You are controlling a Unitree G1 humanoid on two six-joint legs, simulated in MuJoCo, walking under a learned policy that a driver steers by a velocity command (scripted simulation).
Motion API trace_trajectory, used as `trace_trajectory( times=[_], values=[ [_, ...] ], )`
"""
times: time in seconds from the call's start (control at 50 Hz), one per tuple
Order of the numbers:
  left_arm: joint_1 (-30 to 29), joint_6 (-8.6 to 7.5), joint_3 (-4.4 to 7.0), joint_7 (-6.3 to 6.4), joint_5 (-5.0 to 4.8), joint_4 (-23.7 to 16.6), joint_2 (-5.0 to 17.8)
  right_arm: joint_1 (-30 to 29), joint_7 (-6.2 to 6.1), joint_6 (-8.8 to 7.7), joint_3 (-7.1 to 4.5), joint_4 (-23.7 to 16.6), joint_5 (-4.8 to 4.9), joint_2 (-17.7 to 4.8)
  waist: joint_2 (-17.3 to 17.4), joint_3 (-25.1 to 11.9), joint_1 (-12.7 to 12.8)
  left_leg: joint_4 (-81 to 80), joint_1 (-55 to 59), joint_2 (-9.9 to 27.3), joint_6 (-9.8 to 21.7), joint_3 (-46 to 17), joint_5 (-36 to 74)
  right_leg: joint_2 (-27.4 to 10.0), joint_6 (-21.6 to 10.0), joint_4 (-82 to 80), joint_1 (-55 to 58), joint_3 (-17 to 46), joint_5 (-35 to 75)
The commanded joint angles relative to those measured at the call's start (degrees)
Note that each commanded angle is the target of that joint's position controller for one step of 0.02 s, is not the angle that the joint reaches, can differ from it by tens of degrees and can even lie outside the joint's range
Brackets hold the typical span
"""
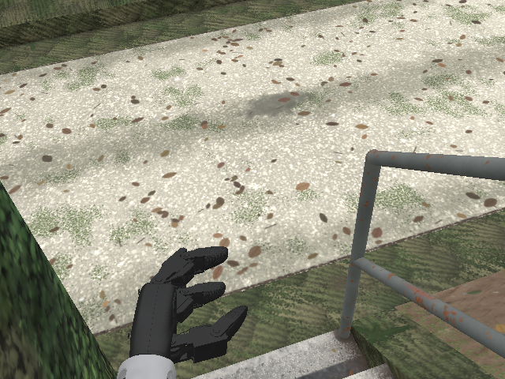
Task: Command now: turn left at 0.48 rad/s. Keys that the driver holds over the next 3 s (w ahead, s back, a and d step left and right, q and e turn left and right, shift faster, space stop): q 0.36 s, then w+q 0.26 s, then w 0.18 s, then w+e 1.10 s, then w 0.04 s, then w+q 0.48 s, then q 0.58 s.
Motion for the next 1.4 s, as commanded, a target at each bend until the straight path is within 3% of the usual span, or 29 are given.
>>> trace_trajectory(
  times=[0.02, 0.04, 0.08, 0.1, 0.14, 0.16, 0.18, 0.2, 0.24, 0.28, 0.3, 0.34, 0.42, 0.5, 0.54, 0.56, 0.6, 0.64, 0.7, 0.8, 0.86, 0.9, 0.94, 1.0, 1.1, 1.26, 1.32, 1.36, 1.4],
  values=[
    [-10.83, 4.54, 8.48, -6.25, 3.65, -7.31, 25.63, 30.13, 0.03, -0.17, -7.37, 6.49, -5.08, -6.67, -7.97, 11.91, -15.39, 19.81, 67.51, -2.65, 2.36, 4.1, 40.37, 6.58, 5.8, -10.65, -59.1, -14.96, -19.96],
    [-46.0, 4.19, 6.45, -8.42, 2.28, -21.04, 23.9, 56.77, -2.57, 0.7, -8.43, 13.93, -2.44, -5.84, -0.43, 1.42, -35.67, 32.61, 77.68, -3.87, -3.6, -0.51, 19.02, 7.59, 9.72, -0.86, -66.66, -14.05, -29.21],
    [-48.66, -0.62, 2.25, -10.33, -2.17, -18.41, 6.58, 68.21, -3.95, 2.64, -7.25, 18.03, -2.17, -4.44, 11.17, 15.63, -41.06, 4.11, 50.6, 0.8, -7.13, -7.42, -10.62, 4.35, 10.07, 8.0, -50.45, -3.25, -26.57],
    [-34.07, -1.36, 2.84, -9.17, -4.62, -13.13, 5.15, 56.73, -1.0, 3.12, -7.76, 12.78, -2.55, -6.18, 18.46, 14.86, -33.25, -11.83, 41.41, 0.7, -2.18, -4.48, -9.64, 5.5, 8.32, 26.32, -37.47, -2.15, -18.84],
    [1.73, -2.32, 4.76, -8.15, -1.0, -4.9, -0.07, 20.82, 1.37, 1.48, -5.43, -2.61, 1.13, -9.41, 6.57, 11.34, 3.15, -4.74, 22.86, -3.57, 2.91, -35.35, 22.23, 8.01, 2.68, 25.43, -38.97, 8.72, 18.15],
    [24.31, -2.28, 6.25, -8.5, -0.35, -0.81, 2.99, -2.44, 2.41, -0.09, -5.66, -12.57, 5.05, -13.1, 9.5, 8.23, 15.28, -10.2, 6.73, 8.47, 18.36, -56.39, 34.78, 1.24, 6.83, 16.57, -34.33, 17.83, 26.67],
    [19.2, 0.05, 9.29, -7.12, -2.47, 2.73, 18.13, -12.01, 3.24, -0.82, -2.68, -14.82, 5.19, -6.9, -4.04, 11.18, 10.19, -8.97, -5.22, 12.48, 23.23, -60.6, 5.44, -2.43, 11.14, 0.67, -35.8, 19.72, 35.46],
    [4.79, 2.59, 10.08, -5.8, -2.02, 2.07, 20.25, -6.59, 2.36, -1.01, -1.48, -11.43, 5.49, -4.56, -15.21, 9.11, 5.7, -5.72, -10.73, 9.57, 19.2, -60.27, -7.9, -4.47, 12.47, -5.26, -32.67, 17.28, 35.57],
    [3.37, 3.5, 9.39, -5.72, -0.73, 3.23, 18.32, 0.94, 1.5, -0.53, -2.91, -6.92, 2.1, -12.45, -12.73, 1.79, 6.3, 3.26, -3.72, 5.3, 11.71, -62.84, 2.47, -4.21, 12.54, 4.91, -35.55, 17.81, 46.55],
    [-2.5, 4.49, 10.73, -5.68, 0.72, 2.23, 23.92, 10.43, -0.18, 0.23, -5.15, -5.5, 3.7, -19.51, -9.51, -6.67, 1.9, 6.09, 13.22, 0.49, 3.14, -55.65, 12.24, -2.95, 9.25, 0.05, -39.69, 12.8, 30.28],
    [-8.05, 4.53, 10.55, -5.82, 1.02, 2.44, 24.77, 17.48, -2.17, 0.8, -3.58, -2.79, 2.97, -12.3, -10.57, -4.08, -5.28, 13.61, 25.7, -0.21, 0.3, -53.19, -2.33, -4.46, 8.56, -11.53, -50.27, 18.22, 34.68],
    [-5.35, 3.5, 8.63, -5.96, 1.73, 7.01, 18.2, 24.08, -3.27, 1.17, -1.84, -3.49, 4.09, -4.44, -6.28, -4.01, -7.26, 24.96, 26.39, -2.63, -0.25, -43.8, -12.02, -3.7, 5.96, -24.52, -46.69, 16.82, 43.84],
    [-2.61, 3.03, 7.3, -10.02, 0.82, 12.58, 14.1, 6.88, 1.29, 4.26, -2.16, -14.83, 5.16, -7.11, 0.78, 5.17, -5.98, 18.41, -3.54, -10.76, 3.93, -26.7, -28.18, 5.41, 5.6, -54.5, -6.46, 4.76, 64.38],
    [37.96, 4.34, 10.01, -8.07, 1.1, 26.0, 22.06, -16.19, 4.13, 1.58, -3.69, -21.65, 3.24, -14.8, -13.93, 4.72, 14.14, 44.61, -12.4, -10.41, -1.71, -22.83, -6.36, 7.06, 3.02, -72.07, 22.81, 4.97, 58.54],
    [50.54, 4.35, 9.1, -9.26, -0.71, 29.96, 16.94, -10.45, 9.17, 0.9, -2.09, -17.49, 1.82, -8.45, -13.65, -3.23, 12.85, 85.74, -46.66, -10.1, -3.19, -16.43, -56.7, -15.5, -14.66, -57.2, 61.18, 19.96, 71.1],
    [34.9, 4.33, 9.89, -10.82, 2.0, 24.91, 19.56, 0.0, 9.59, 1.92, -1.51, -15.93, 1.72, -6.4, -7.11, -5.88, 3.39, 92.95, -51.9, -4.97, 0.82, -13.8, -56.83, -21.15, -18.99, -51.19, 52.29, 21.83, 82.65],
    [16.33, 3.8, 8.57, -10.48, 1.76, 19.68, 16.57, -7.75, 5.79, 6.57, 0.61, -18.87, -1.7, -2.57, -3.95, 3.1, 0.22, 66.04, -47.32, 5.42, 1.47, -16.13, -31.57, -22.16, -15.6, -65.07, 17.32, 31.58, 44.99],
    [19.34, 2.61, 8.15, -7.84, 0.61, 21.68, 17.3, -10.52, 7.81, 7.55, -0.47, -13.78, -1.51, -5.92, 2.07, 6.43, 3.04, 48.69, -28.92, 7.05, 1.24, -8.1, -7.81, -10.62, -14.01, -63.3, -7.71, 19.0, 34.26],
    [23.98, 0.18, 5.74, -6.56, 2.04, 25.77, 16.48, -16.09, 10.88, 4.59, -2.63, -10.4, -3.49, -11.7, -5.92, 7.9, 4.47, 33.01, -11.58, 8.32, 3.99, -4.3, 11.84, -4.63, -11.66, -54.93, -19.5, 11.65, 23.78],
    [30.1, 2.52, 6.47, -8.49, 3.81, 28.96, 25.0, -30.17, 7.12, 4.75, -1.95, -13.03, -2.04, -12.35, -11.85, 10.21, 9.08, 4.78, 10.67, 2.09, 1.03, 6.17, 4.52, -7.71, -7.71, -42.16, -19.44, 10.7, 9.72],
    [27.3, 3.34, 8.89, -12.89, 4.49, 29.53, 29.72, -5.8, 5.48, 2.92, -5.03, -5.79, -0.76, -18.47, -3.44, 5.45, -2.26, -10.33, 38.73, 0.56, 2.85, 5.52, 7.98, -5.16, -2.3, -13.98, -15.74, 7.4, 31.58],
    [40.15, 3.87, 6.85, -14.96, 1.57, 30.95, 15.28, 7.62, 5.82, 1.42, -6.76, -3.3, 0.39, -23.82, 13.37, -13.34, -0.61, 3.38, 75.6, 16.03, 19.66, -12.59, 32.73, 5.81, -0.42, 26.1, -42.18, 9.63, 6.89],
    [19.36, 3.25, 4.76, -11.89, -2.34, 23.6, 14.04, 6.99, 6.14, 1.33, -6.4, -0.15, 0.3, -17.13, -3.67, 2.66, -6.73, -16.01, 56.52, 19.94, 18.7, -25.9, -21.64, 2.53, -1.96, 19.65, -60.84, 9.07, 16.64],
    [26.48, 5.22, 3.55, -8.66, 0.59, 24.98, 11.3, -12.68, 5.31, 0.74, -1.01, -4.1, 0.07, -2.17, -7.29, 9.41, 7.76, -16.01, 15.09, 24.89, 18.35, -20.06, -22.87, -8.05, -2.14, -8.55, -45.1, 17.23, 42.99],
    [31.16, 7.68, 5.02, -11.62, 3.04, 28.09, 13.75, -18.24, 1.35, -1.4, -1.01, -4.47, -1.26, -5.6, -6.57, 7.01, 7.77, -3.42, -1.92, 12.98, 7.53, -0.69, -43.5, -5.15, -1.99, -39.23, -19.48, 10.48, 87.06],
    [13.36, 7.44, 7.55, -9.06, 1.97, 23.09, 16.96, -10.31, 1.27, 2.52, -2.45, -0.86, -0.01, -10.08, -8.01, 16.82, 0.57, 6.88, 18.56, 21.86, 7.46, -6.59, -48.32, -5.26, -0.5, -62.41, -8.51, 5.84, 59.41],
    [48.58, 6.28, 13.67, -9.73, 2.27, 37.38, 26.47, -17.81, 5.17, 4.91, -5.97, 0.02, -0.88, -18.79, -19.76, 7.22, 16.92, 57.26, 17.47, 7.43, 2.67, 6.61, -38.63, -0.48, -2.1, -76.93, 29.29, -1.4, 71.17],
    [56.35, 5.6, 15.06, -11.35, 2.5, 37.57, 34.77, -14.4, 7.91, 3.55, -5.84, -4.65, 0.39, -10.09, -27.85, -5.67, 12.51, 86.24, -13.84, -3.8, 1.74, 4.64, -59.4, -5.73, -9.86, -56.34, 53.53, 15.83, 104.24],
    [51.3, 3.31, 11.9, -10.46, 3.19, 38.6, 23.78, -33.81, 4.1, 0.67, -5.96, -15.55, 2.13, -10.47, -14.75, 3.38, 14.48, 74.21, -31.86, 1.14, 3.5, -1.59, -51.8, -10.5, -13.88, -60.06, 43.93, 25.06, 71.3]
  ],
)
